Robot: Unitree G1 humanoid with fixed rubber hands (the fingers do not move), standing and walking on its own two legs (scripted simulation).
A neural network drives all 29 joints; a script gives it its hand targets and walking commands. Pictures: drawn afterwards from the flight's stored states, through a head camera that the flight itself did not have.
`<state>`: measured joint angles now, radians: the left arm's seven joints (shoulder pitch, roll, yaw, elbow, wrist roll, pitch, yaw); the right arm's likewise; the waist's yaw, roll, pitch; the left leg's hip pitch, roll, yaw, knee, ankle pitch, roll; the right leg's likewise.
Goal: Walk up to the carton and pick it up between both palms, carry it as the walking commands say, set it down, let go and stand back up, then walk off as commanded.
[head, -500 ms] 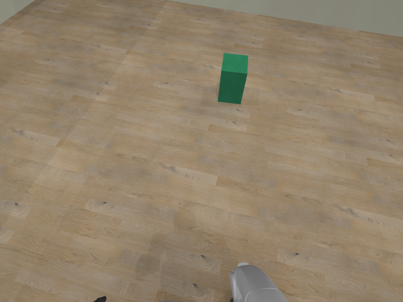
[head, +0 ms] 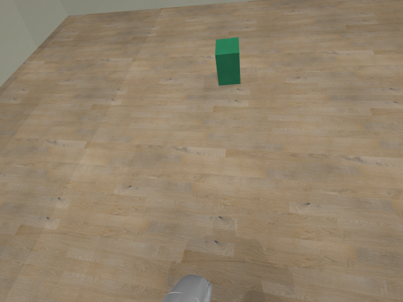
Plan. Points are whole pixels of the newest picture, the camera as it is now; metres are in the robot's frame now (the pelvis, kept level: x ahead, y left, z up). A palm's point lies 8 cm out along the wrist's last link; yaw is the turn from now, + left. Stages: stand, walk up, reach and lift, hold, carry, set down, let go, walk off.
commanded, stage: walk off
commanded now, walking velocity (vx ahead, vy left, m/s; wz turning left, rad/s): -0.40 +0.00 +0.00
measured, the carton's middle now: (228, 62) +1.71 -0.06 -0.64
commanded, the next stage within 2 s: stand in 0.84 s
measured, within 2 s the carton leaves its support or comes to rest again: neither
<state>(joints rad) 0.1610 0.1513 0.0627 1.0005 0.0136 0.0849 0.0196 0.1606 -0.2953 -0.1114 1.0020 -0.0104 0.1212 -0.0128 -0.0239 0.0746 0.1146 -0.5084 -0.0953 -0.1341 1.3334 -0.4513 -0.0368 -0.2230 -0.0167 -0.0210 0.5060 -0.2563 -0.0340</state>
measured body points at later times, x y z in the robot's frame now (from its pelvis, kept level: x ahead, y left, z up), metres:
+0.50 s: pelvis -0.25 +0.05 +0.00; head -0.21 +0.09 +0.45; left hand -0.21 +0.32 -0.17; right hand -0.17 -0.20 -0.13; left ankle -0.23 +0.14 -0.74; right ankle -0.25 -0.13 -0.61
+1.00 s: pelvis -0.47 +0.03 +0.00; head -0.47 -0.01 +0.45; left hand -0.41 +0.28 -0.13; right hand -0.45 -0.25 -0.17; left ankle -0.50 +0.17 -0.61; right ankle -0.47 -0.07 -0.74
